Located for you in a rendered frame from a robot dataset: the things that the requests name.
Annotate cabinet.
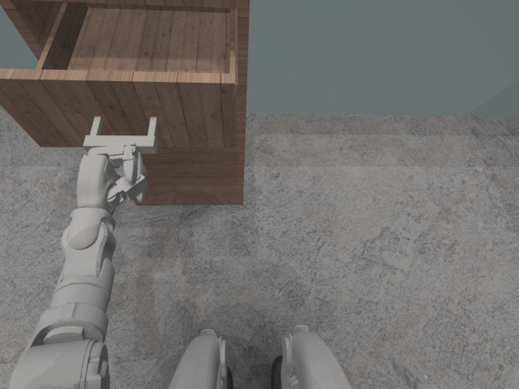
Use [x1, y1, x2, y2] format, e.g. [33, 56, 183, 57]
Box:
[0, 0, 250, 206]

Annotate right robot shin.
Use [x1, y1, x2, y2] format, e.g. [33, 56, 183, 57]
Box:
[281, 325, 309, 389]

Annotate left robot hand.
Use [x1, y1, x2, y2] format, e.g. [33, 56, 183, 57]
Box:
[76, 141, 148, 216]

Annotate left robot forearm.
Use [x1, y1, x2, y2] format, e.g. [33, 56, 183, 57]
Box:
[7, 207, 116, 389]

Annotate left robot upper arm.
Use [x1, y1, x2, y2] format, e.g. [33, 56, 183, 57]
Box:
[12, 339, 110, 389]

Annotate right robot thigh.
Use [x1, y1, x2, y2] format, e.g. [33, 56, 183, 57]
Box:
[282, 331, 353, 389]

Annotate right robot hand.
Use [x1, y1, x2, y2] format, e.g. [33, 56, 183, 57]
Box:
[392, 359, 439, 389]

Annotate drawer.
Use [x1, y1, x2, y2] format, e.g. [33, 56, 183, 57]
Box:
[0, 2, 236, 148]

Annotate handle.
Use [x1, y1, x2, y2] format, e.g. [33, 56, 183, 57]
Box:
[83, 117, 158, 154]

